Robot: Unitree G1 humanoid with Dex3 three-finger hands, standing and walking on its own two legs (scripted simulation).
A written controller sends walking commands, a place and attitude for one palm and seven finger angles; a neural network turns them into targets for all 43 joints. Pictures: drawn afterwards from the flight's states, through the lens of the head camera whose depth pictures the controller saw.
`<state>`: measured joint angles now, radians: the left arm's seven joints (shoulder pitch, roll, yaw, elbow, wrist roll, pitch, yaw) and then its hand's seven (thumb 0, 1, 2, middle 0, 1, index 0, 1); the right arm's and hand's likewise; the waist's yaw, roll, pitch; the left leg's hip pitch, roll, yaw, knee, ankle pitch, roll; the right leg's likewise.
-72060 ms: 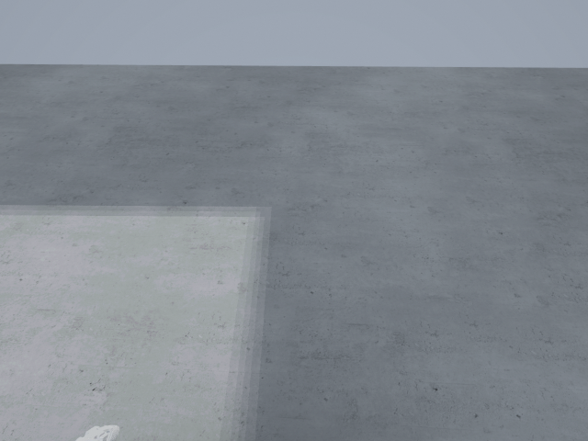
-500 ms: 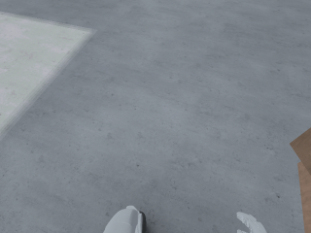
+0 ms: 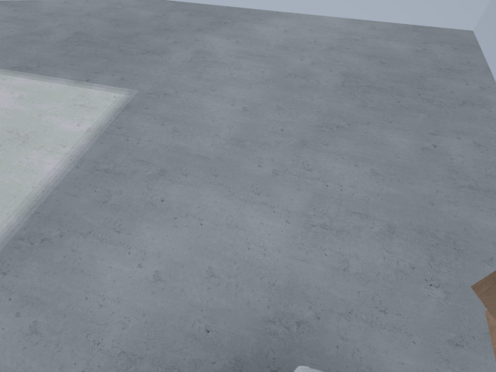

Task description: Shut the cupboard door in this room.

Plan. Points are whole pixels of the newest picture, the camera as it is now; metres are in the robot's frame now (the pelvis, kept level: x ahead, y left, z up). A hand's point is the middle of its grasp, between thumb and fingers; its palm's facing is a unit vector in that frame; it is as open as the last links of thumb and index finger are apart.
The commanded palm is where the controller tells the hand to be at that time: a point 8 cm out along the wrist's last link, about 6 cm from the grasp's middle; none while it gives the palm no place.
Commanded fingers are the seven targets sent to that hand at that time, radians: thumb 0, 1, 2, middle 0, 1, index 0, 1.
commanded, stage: turn to face it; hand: left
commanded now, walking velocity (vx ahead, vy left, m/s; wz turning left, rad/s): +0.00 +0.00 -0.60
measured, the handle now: out of the picture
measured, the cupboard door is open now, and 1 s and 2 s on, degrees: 30 30 30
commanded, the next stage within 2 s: take the last steps up to it in 1.98 s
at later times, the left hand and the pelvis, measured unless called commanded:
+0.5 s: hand (139, 336) +0.19 +0.23 -0.14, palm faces -0.23 -0.95 -0.21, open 7.4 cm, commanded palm none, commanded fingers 0.00 0.90 0.90 -0.20 -0.30 -0.20 -0.30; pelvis +0.05 +0.04 +0.02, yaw -17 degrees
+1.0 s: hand (183, 314) +0.24 +0.15 -0.16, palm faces -0.54 -0.82 -0.20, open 7.4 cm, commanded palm none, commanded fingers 0.00 0.90 0.90 -0.20 -0.30 -0.20 -0.30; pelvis +0.07 +0.04 +0.01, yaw -35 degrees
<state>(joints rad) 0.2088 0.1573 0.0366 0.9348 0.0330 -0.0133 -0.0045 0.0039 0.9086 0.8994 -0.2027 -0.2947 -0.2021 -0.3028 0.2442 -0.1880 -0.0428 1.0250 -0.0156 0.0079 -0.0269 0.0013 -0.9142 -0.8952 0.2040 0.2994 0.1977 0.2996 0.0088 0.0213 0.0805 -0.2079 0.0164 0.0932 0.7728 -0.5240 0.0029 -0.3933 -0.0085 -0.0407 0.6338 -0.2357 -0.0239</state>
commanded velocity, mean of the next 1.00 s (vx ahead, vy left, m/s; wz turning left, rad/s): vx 0.00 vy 0.00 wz -0.60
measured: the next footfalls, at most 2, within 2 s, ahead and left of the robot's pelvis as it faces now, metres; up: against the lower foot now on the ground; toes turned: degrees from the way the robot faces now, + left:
left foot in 0.28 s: +0.10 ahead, +0.13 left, +0.00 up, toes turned -7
right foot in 0.68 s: +0.03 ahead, -0.11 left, +0.00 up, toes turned -29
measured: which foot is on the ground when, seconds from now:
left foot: up 0.00-0.26, down 0.28-0.68, up 0.70-1.00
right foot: down 0.00-0.28, up 0.30-0.66, down 0.68-1.00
